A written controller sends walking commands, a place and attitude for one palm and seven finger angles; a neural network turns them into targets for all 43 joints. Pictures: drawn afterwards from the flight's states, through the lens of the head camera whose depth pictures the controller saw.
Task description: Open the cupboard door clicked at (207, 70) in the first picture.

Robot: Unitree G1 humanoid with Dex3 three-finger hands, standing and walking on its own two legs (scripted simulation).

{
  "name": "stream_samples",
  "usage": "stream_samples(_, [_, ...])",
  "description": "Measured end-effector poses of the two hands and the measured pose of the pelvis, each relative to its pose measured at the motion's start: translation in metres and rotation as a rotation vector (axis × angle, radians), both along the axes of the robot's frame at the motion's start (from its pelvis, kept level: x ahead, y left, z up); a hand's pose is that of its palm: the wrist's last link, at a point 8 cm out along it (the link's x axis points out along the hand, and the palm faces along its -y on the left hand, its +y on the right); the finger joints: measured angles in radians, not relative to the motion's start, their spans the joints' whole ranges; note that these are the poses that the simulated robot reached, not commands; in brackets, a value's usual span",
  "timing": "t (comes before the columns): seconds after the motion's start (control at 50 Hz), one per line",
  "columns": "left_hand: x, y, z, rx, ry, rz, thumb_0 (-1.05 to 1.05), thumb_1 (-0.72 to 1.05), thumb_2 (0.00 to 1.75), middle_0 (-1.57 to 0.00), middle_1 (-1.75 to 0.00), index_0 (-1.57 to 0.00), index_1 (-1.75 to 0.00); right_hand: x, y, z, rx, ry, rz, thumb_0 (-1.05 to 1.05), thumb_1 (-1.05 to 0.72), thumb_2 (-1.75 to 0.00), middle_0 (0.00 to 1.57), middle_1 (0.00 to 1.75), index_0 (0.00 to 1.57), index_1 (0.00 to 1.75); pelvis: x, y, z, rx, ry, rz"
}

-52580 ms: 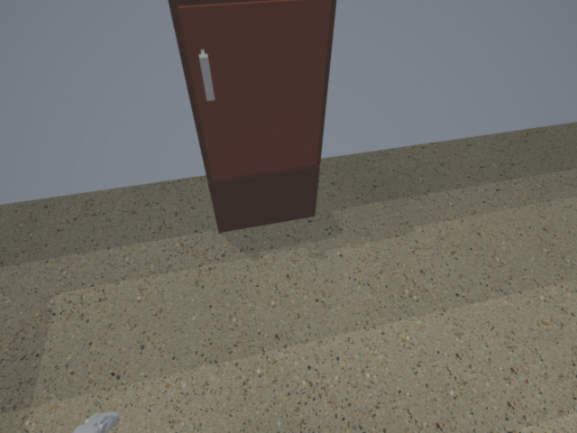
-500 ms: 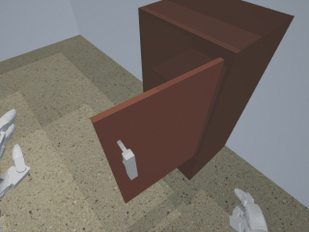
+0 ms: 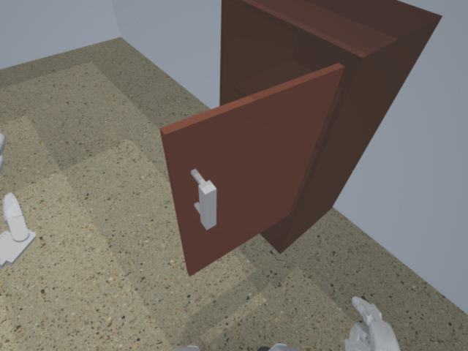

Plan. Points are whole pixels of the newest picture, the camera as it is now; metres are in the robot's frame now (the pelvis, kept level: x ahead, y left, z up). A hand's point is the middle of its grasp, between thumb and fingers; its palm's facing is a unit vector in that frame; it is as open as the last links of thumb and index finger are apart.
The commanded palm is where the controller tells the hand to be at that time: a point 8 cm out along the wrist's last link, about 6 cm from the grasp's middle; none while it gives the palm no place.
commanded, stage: step back with the hand held close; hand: left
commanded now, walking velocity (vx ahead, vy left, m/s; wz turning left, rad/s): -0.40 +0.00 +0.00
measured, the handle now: (202, 199) +0.39 +0.09 +0.01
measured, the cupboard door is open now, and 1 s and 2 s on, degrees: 84 84 84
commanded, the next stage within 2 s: stop stepping back and stand still in 0.52 s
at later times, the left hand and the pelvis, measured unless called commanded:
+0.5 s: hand out of the picture +0.12 +0.25 +0.18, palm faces +0.38 -0.76 -0.53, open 7.4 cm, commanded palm +0.05 +0.28 +0.19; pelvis -0.09 -0.02 +0.01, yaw +0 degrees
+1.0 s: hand out of the picture -0.07 +0.21 +0.20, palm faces +0.46 -0.74 -0.48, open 7.4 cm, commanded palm -0.11 +0.24 +0.19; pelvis -0.25 -0.06 +0.02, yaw +0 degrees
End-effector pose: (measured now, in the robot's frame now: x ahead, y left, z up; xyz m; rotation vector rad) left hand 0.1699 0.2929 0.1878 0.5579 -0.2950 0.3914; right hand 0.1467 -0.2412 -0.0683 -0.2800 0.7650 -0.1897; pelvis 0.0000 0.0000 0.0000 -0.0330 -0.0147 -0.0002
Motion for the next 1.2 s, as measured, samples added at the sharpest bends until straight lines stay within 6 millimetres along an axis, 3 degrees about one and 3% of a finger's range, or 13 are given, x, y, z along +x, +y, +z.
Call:
stream_samples(0.1, [-0.022, 0.009, 0.019, 0.092, -0.025, 0.037, 0.01, 0.89, 0.9, -0.21, -0.3, -0.22, -0.3, -0.016, 0.004, -0.001, 0.02, 0.018, 0.002, 0.01, -0.91, -0.9, 0.2, 0.3, 0.2, 0.3, -0.005, -0.005, 0.004, -0.02, 0.028, 0.036])
stream_samples(0.16, [-0.034, 0.009, 0.019, 0.098, -0.021, 0.073, 0.01, 0.89, 0.9, -0.21, -0.3, -0.22, -0.3, -0.017, 0.004, -0.005, 0.04, 0.015, 0.029, 0.01, -0.91, -0.9, 0.2, 0.3, 0.2, 0.3, -0.01, -0.011, 0.003, -0.004, 0.071, 0.017])
stream_samples(0.28, [-0.041, -0.023, -0.003, -0.001, 0.084, 0.004, 0.01, 0.89, 0.9, -0.2, -0.3, -0.21, -0.3, -0.02, -0.002, -0.011, 0.072, 0.008, 0.07, 0.01, -0.91, -0.9, 0.2, 0.3, 0.2, 0.3, -0.05, -0.023, 0.006, -0.013, 0.061, -0.013])
stream_samples(0.36, [-0.057, -0.04, 0.001, 0.022, 0.089, -0.101, 0.01, 0.89, 0.9, -0.21, -0.3, -0.22, -0.3, -0.032, -0.011, 0.0, 0.071, -0.039, 0.027, 0.01, -0.91, -0.9, 0.2, 0.3, 0.2, 0.3, -0.065, -0.028, 0.005, -0.013, 0.05, -0.006])
stream_samples(0.44, [-0.079, -0.027, 0.014, 0.086, 0.058, -0.1, 0.01, 0.89, 0.9, -0.22, -0.3, -0.22, -0.3, -0.047, -0.018, 0.015, 0.019, -0.048, 0.0, 0.01, -0.91, -0.9, 0.2, 0.3, 0.2, 0.3, -0.073, -0.025, 0.007, -0.008, 0.075, -0.007])
stream_samples(0.5, [-0.092, -0.009, 0.015, 0.081, 0.029, -0.05, 0.01, 0.89, 0.9, -0.22, -0.3, -0.22, -0.3, -0.059, -0.018, 0.021, -0.025, -0.028, 0.005, 0.01, -0.91, -0.9, 0.2, 0.3, 0.2, 0.3, -0.091, -0.02, 0.01, 0.001, 0.075, 0.003])
stream_samples(0.58, [-0.112, 0.002, 0.006, 0.013, 0.069, -0.012, 0.01, 0.89, 0.9, -0.21, -0.3, -0.22, -0.3, -0.083, -0.01, 0.029, -0.018, -0.04, 0.043, 0.01, -0.91, -0.9, 0.2, 0.3, 0.2, 0.3, -0.122, -0.015, 0.018, -0.006, 0.059, -0.005])
stream_samples(0.76, [-0.19, -0.025, 0.009, -0.019, 0.082, -0.056, 0.01, 0.89, 0.9, -0.21, -0.3, -0.22, -0.3, -0.165, 0.002, 0.03, 0.044, -0.061, 0.05, 0.01, -0.91, -0.9, 0.2, 0.3, 0.2, 0.3, -0.183, -0.027, 0.021, -0.015, 0.049, -0.022])
stream_samples(0.84, [-0.224, -0.03, 0.021, -0.001, 0.04, 0.018, 0.01, 0.89, 0.9, -0.21, -0.3, -0.22, -0.3, -0.2, -0.004, 0.023, 0.067, -0.049, 0.067, 0.01, -0.91, -0.9, 0.2, 0.3, 0.2, 0.3, -0.21, -0.042, 0.022, 0.009, 0.06, 0.023])
stream_samples(0.9, [-0.253, -0.042, 0.024, 0.062, 0.027, 0.043, 0.01, 0.89, 0.9, -0.21, -0.3, -0.22, -0.3, -0.22, -0.017, 0.004, 0.084, -0.051, 0.091, 0.01, -0.9, -0.9, 0.2, 0.3, 0.21, 0.3, -0.238, -0.051, 0.008, 0.067, 0.074, 0.002])
stream_samples(0.96, [-0.276, -0.05, 0.029, 0.042, 0.033, 0.038, 0.01, 0.89, 0.9, -0.21, -0.3, -0.22, -0.3, -0.249, -0.033, -0.009, 0.084, 0.037, 0.074, 0.01, -0.9, -0.9, 0.2, 0.3, 0.21, 0.3, -0.248, -0.053, 0.012, 0.053, 0.066, -0.008])
stream_samples(1.08, [-0.286, -0.039, 0.009, -0.025, 0.082, 0.136, 0.01, 0.89, 0.9, -0.21, -0.3, -0.22, -0.3, -0.291, -0.065, -0.017, 0.06, 0.097, -0.025, 0.01, -0.91, -0.9, 0.2, 0.3, 0.2, 0.3, -0.254, -0.056, 0.019, 0.093, 0.06, 0.008])
stream_samples(1.2, [-0.278, -0.038, -0.004, -0.059, 0.082, 0.128, 0.01, 0.89, 0.9, -0.21, -0.3, -0.22, -0.3, -0.297, -0.073, -0.015, 0.012, 0.1, -0.033, 0.01, -0.91, -0.9, 0.2, 0.3, 0.2, 0.3, -0.262, -0.05, 0.016, 0.099, 0.042, 0.03])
